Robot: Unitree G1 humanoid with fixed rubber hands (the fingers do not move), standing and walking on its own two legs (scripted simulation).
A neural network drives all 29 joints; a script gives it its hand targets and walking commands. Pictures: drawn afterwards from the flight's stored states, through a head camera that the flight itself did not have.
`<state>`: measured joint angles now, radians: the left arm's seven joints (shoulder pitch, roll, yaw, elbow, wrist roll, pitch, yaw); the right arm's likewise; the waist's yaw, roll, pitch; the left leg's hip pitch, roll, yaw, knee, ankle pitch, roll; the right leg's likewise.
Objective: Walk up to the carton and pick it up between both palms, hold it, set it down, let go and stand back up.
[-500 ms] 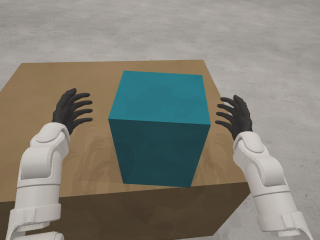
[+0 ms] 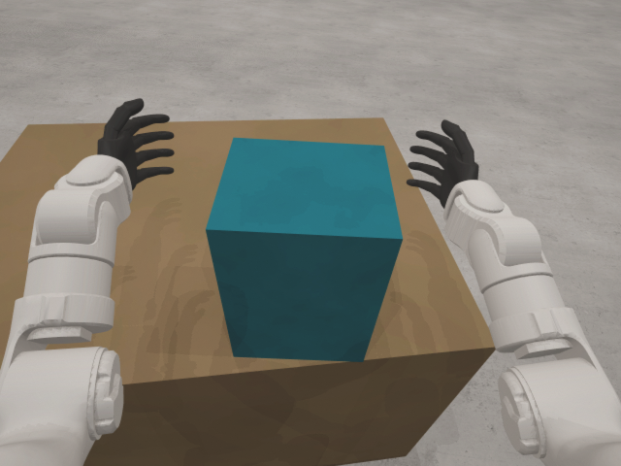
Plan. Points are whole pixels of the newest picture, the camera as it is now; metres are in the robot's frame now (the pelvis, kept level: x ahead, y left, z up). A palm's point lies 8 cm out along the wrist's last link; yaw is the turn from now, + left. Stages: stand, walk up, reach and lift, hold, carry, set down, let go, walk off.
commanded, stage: reach and lift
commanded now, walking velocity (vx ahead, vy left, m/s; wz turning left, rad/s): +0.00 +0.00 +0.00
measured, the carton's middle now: (303, 258) +0.41 +0.00 +0.04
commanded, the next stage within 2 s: none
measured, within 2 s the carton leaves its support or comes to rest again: neither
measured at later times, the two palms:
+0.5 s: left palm (129, 126) +0.45 +0.20 +0.24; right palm (448, 142) +0.43 -0.18 +0.23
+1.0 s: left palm (162, 189) +0.44 +0.18 +0.15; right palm (429, 197) +0.41 -0.17 +0.15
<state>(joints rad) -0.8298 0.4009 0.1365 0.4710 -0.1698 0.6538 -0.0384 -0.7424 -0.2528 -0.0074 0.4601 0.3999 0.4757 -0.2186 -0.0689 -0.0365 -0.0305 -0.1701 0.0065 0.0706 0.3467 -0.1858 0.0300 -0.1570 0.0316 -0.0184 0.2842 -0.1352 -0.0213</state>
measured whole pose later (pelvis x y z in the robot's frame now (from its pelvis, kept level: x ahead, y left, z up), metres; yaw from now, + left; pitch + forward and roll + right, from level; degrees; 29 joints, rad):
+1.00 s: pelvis -0.01 -0.01 +0.00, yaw +1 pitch +6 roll -1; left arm -1.04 0.32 0.03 1.19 -0.17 0.14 0.01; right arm -0.94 -0.11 -0.09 0.99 0.21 0.20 -0.24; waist -0.08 -0.04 -0.12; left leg -0.32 0.01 0.04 0.40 -0.18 0.02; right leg -0.31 0.03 -0.04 0.35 -0.14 -0.03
